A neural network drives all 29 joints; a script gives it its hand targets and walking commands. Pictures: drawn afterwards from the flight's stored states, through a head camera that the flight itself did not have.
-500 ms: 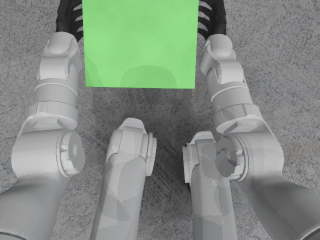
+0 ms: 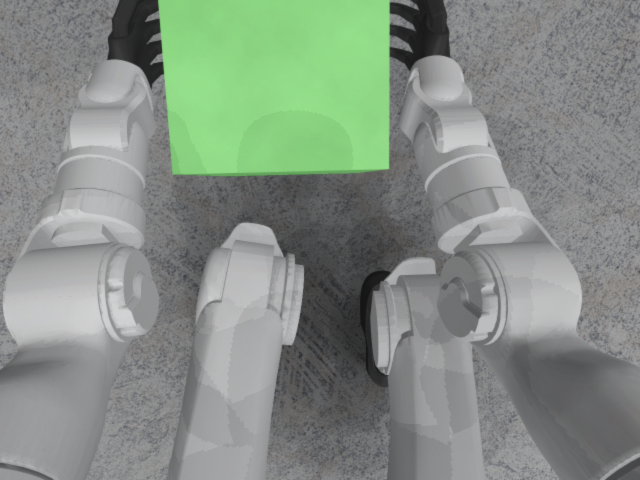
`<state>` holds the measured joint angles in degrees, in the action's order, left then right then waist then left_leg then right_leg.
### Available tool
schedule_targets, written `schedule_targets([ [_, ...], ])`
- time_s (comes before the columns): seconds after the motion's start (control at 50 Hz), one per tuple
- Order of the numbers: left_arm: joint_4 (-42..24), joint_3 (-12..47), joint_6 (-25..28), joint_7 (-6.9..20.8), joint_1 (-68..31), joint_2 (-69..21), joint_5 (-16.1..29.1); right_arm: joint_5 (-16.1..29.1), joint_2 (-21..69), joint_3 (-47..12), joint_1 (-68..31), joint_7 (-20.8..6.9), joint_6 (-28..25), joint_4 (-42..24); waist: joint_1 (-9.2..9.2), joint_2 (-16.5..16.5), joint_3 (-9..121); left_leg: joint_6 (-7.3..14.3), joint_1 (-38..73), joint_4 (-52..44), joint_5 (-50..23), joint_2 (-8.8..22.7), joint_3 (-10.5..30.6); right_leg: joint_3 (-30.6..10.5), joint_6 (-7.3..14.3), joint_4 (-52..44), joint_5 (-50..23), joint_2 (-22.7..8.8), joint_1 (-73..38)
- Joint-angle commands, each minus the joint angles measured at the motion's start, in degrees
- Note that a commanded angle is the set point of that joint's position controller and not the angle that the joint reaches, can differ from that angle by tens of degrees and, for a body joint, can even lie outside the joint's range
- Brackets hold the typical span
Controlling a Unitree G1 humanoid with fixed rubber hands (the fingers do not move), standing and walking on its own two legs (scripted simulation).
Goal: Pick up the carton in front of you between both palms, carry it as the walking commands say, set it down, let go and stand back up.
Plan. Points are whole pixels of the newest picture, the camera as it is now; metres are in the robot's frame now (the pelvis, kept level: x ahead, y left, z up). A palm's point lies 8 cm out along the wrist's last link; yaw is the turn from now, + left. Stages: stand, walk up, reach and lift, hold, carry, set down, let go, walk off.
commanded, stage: set down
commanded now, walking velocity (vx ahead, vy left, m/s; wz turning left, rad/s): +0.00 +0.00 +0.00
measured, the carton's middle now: (285, 92) +0.48 +0.12 -0.25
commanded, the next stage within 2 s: let go in 1.74 s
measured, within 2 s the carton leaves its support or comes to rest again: neither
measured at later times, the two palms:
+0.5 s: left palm (127, 74) +0.45 +0.29 -0.19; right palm (433, 65) +0.52 -0.03 -0.18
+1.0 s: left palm (9, 35) +0.45 +0.34 -0.10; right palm (462, 34) +0.52 -0.03 -0.09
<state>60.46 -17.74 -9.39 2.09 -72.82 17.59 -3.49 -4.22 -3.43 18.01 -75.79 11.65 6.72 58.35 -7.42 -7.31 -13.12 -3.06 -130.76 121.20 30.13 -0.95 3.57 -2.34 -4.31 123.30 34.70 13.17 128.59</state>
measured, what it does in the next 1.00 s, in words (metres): stands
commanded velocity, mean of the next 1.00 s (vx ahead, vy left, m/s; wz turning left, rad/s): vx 0.00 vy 0.00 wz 0.00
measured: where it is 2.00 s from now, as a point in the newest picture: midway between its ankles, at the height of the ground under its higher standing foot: (315, 333)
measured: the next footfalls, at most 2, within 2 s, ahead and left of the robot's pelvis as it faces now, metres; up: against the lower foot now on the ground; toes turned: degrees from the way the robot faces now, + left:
none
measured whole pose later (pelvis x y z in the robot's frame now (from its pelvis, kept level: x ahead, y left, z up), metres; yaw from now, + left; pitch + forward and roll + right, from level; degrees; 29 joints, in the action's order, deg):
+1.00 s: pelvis +0.00 +0.01 +0.03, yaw +2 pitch +38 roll -4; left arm 51.3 -13.5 -5.8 1.7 -65.6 23.9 8.1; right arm 3.3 -8.3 9.9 -66.8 11.4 9.3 45.3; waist -6.4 -3.7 -10.9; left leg 0.2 -125.3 115.7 28.3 -1.3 2.3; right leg -0.7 -3.6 117.6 36.0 6.1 119.9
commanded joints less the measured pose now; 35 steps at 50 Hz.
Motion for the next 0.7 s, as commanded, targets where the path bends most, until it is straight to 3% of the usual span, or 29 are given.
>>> schedule_targets([
  [0.0,-7.0,13.1,3.6,11.7,-31.0,-36.8,3.6,2.5,44.0,-16.8,-26.8,-13.2,-0.9,-1.0,-6.31,-0.8,52.6,3.9,27.5,-8.6,-20.3,-2.7,-5.3,5.2,2.4,-8.9,-12.9,0.4,-15.8],
  [0.12,-4.0,10.8,3.7,11.3,-29.3,-33.8,2.3,2.0,40.1,-15.6,-26.2,-13.6,-1.3,1.2,-5.8,-2.0,47.9,4.6,24.9,-8.6,-17.4,-2.5,-4.5,5.1,2.7,-8.8,-10.3,-0.2,-13.5],
  [0.34,1.0,6.0,5.2,9.3,-26.7,-23.7,0.8,1.6,29.1,-12.3,-25.4,-12.6,-2.4,4.7,-5.5,-0.8,43.8,4.6,23.4,-8.3,-13.1,-1.5,-4.1,4.8,2.4,-8.5,-7.1,-1.5,-14.2],
  [0.38,3.0,3.3,6.6,7.4,-23.6,-14.9,1.0,2.4,20.4,-11.7,-23.7,-10.8,-3.1,4.8,-5.81,-0.1,44.2,4.0,24.8,-8.1,-13.2,-0.9,-4.3,4.8,1.8,-8.5,-6.9,-2.3,-15.7],
  [0.42,5.0,-1.7,9.1,2.6,-16.0,5.3,1.4,4.3,0.4,-10.0,-18.1,-6.3,-4.3,4.4,-6.31,1.5,45.3,3.0,27.2,-8.1,-13.2,0.3,-4.4,5.0,1.0,-8.6,-6.6,-3.6,-18.1],
  [0.44,6.0,-3.6,10.4,-0.3,-12.4,14.9,2.2,6.1,-9.1,-9.6,-15.2,-3.8,-4.7,4.3,-6.63,2.6,46.3,2.6,28.5,-8.4,-13.5,1.1,-4.1,4.9,0.8,-8.6,-6.6,-4.4,-19.4],
  [0.48,7.0,-2.5,11.6,-2.1,-12.5,17.8,5.9,9.4,-11.8,-11.4,-15.0,-2.2,-4.5,3.3,-6.34,3.9,47.8,2.8,29.2,-8.7,-14.3,1.9,-3.5,4.8,0.7,-8.5,-6.9,-5.3,-20.0],
  [0.62,2.3,4.8,12.9,-0.3,-15.9,18.4,16.1,13.8,-11.3,-15.6,-16.3,-2.7,-4.4,-6.2,-3.25,3.1,54.7,3.3,33.6,-6.7,-21.2,2.9,-2.0,4.9,0.6,-7.0,-12.5,-6.8,-24.2],
  [0.68,-0.9,5.9,12.2,0.1,-14.2,19.5,17.6,15.5,-10.6,-16.7,-13.7,-2.3,-3.9,-9.5,-3.78,3.6,62.4,2.8,40.0,-7.2,-23.8,2.5,-2.8,6.1,0.4,-6.6,-13.7,-6.7,-28.3],
])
